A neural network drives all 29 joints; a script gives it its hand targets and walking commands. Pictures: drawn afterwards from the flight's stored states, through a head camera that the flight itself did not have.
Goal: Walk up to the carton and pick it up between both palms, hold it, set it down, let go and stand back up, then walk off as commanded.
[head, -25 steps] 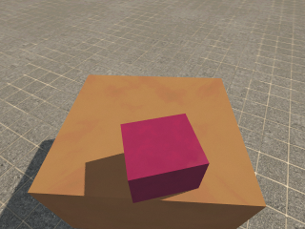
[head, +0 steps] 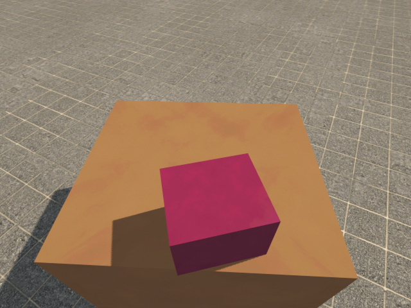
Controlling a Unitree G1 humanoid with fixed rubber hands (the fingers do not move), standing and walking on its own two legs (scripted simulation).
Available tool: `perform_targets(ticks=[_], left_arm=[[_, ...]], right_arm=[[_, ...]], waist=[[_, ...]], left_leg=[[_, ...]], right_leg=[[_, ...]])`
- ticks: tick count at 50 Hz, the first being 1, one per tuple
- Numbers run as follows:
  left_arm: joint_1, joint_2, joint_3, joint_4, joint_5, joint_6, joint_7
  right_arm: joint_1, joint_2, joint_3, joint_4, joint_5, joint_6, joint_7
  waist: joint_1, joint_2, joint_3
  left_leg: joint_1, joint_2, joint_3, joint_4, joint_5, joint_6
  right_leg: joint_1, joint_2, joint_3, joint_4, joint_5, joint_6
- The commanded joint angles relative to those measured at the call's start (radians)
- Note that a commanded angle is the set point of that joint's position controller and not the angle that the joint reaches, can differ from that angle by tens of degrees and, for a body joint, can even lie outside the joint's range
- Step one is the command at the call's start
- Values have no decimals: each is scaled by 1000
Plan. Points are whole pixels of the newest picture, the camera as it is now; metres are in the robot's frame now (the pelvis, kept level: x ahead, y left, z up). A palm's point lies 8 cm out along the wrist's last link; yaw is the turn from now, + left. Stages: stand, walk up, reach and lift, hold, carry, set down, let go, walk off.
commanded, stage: stand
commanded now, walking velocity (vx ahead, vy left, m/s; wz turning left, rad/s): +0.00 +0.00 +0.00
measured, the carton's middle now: (213, 212) +0.40 +0.01 -0.13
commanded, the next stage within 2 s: walk off in 0.08 s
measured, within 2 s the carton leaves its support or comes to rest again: neither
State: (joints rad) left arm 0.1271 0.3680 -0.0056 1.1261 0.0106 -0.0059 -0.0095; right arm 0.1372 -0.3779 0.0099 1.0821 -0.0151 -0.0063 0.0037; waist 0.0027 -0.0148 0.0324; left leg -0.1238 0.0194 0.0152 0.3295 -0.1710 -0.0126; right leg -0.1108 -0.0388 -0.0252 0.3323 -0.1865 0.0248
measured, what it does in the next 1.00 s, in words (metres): walks backwards: right foot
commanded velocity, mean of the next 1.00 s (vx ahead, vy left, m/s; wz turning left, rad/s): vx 0.00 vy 0.00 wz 0.00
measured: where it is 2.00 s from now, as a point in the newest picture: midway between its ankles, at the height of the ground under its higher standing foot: outside the picture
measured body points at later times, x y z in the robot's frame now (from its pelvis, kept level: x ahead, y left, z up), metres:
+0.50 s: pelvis -0.04 +0.00 -0.02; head +0.02 +0.01 +0.42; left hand +0.08 +0.32 -0.15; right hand +0.06 -0.32 -0.13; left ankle +0.01 +0.13 -0.75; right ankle +0.00 -0.13 -0.75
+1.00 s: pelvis -0.12 -0.03 -0.01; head -0.06 -0.06 +0.43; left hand -0.07 +0.29 -0.12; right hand -0.01 -0.34 -0.14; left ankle -0.14 +0.12 -0.65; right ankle -0.12 -0.13 -0.75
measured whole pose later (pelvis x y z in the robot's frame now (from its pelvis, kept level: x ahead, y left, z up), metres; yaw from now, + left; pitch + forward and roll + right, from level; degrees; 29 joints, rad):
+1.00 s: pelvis -0.12 -0.03 -0.01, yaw -1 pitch -1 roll +3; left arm 0.23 0.33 0.08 0.86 0.03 0.05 0.01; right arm 0.16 -0.41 -0.06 0.80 0.00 0.08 -0.02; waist 0.03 0.02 0.16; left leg -0.51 -0.16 -0.15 1.22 -0.45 0.00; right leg -0.25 -0.01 0.05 0.56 -0.29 -0.03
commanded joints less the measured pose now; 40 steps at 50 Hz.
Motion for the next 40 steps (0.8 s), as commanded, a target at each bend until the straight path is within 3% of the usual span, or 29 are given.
perform_targets(ticks=[1,13,14,16,21,25,26,27,28,29,30,32,33,36,38,39,40], left_arm=[[-29,193,37,-53,0,-19,15],[-32,194,41,-52,-1,-19,14],[-78,203,98,-93,-15,0,19],[-61,204,106,-129,-19,5,21],[-68,224,126,-200,-8,35,17],[-95,248,138,-265,5,57,12],[-99,248,140,-280,8,62,11],[-96,235,138,-291,8,67,9],[-65,198,133,-287,4,74,8],[-42,186,134,-285,5,83,14],[-11,199,137,-280,2,87,20],[36,202,138,-276,-8,84,20],[49,201,138,-285,-9,79,20],[54,197,138,-316,2,62,12],[116,169,135,-286,11,47,14],[157,161,138,-265,13,41,19],[143,200,148,-277,22,33,21]], right_arm=[[-38,-203,-46,-55,1,-20,-14],[-46,-200,-49,-49,0,-21,-13],[-22,-207,-71,-74,11,0,-3],[10,-206,-76,-104,15,9,-7],[46,-207,-96,-198,12,42,-11],[62,-231,-113,-254,2,62,-3],[67,-242,-118,-267,-1,65,-1],[68,-257,-123,-278,-4,68,1],[38,-280,-127,-297,-11,67,2],[25,-313,-136,-317,-24,61,4],[2,-320,-136,-338,-27,54,-4],[-86,-264,-118,-379,-34,47,-22],[-102,-243,-115,-386,-38,48,-31],[-44,-249,-129,-377,-35,57,-39],[-18,-248,-132,-362,-21,68,-33],[4,-236,-127,-354,-7,75,-28],[51,-190,-114,-346,0,78,-24]], waist=[[0,6,-43],[0,11,-48],[-39,-6,36],[-40,12,-31],[-26,-39,-116],[-26,-40,-94],[-31,-22,-83],[-37,39,-61],[-36,195,-35],[-47,271,-21],[-34,233,-17],[11,165,5],[15,167,13],[-21,208,-48],[-7,191,-107],[5,145,-121],[-14,-16,-90]], left_leg=[[23,110,-98,-46,120,41],[29,112,-95,-46,131,39],[-47,101,-89,99,356,59],[-33,92,-78,150,417,74],[-65,56,-81,283,229,106],[-152,43,-125,367,-46,154],[-180,58,-158,355,-110,173],[-227,99,-221,283,-147,199],[-313,204,-358,106,-136,247],[-369,318,-513,-26,-114,303],[-375,341,-533,-40,-181,320],[-357,293,-412,23,-176,294],[-314,280,-379,46,-152,274],[-121,257,-349,110,40,238],[-88,200,-272,199,138,182],[-152,158,-224,264,119,147],[-293,57,-156,382,0,105]], right_leg=[[-21,-95,79,-64,66,-47],[-15,-98,80,-63,86,-48],[-96,-83,96,41,320,-67],[-89,-85,84,99,387,-87],[-128,-92,105,182,276,-149],[-227,-109,149,255,40,-179],[-257,-96,150,292,-51,-175],[-269,-44,117,373,-151,-152],[-240,79,15,576,-311,-95],[-242,153,23,827,-427,-50],[-260,143,105,907,-418,-53],[-294,133,136,947,-359,-51],[-313,115,139,879,-356,-45],[-303,43,125,528,-383,-40],[-170,51,61,199,-264,-44],[-55,61,51,56,-134,-49],[0,-12,223,2,-67,-53]])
